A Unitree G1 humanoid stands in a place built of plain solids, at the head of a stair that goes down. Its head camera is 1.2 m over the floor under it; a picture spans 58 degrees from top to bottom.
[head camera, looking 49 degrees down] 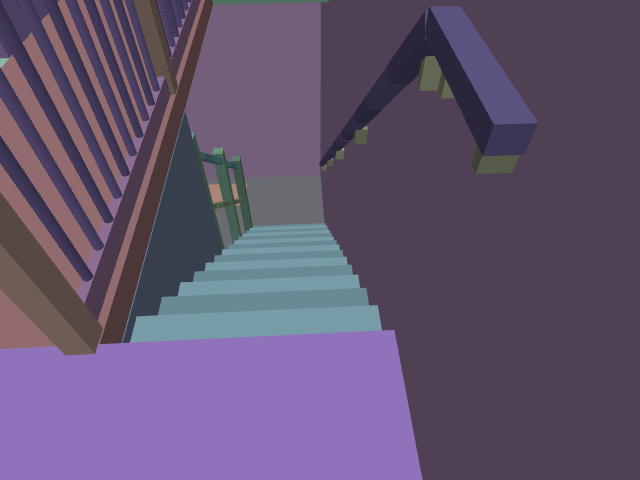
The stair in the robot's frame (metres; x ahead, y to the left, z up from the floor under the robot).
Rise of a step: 0.19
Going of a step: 0.21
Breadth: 0.90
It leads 3 degrees to the left of straight ahead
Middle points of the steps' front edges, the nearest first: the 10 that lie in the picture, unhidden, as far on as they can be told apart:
0.65 0.22 0.00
0.86 0.23 -0.19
1.08 0.24 -0.39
1.29 0.25 -0.58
1.50 0.26 -0.77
1.72 0.28 -0.96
1.93 0.29 -1.16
2.15 0.30 -1.35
2.36 0.31 -1.54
2.57 0.32 -1.74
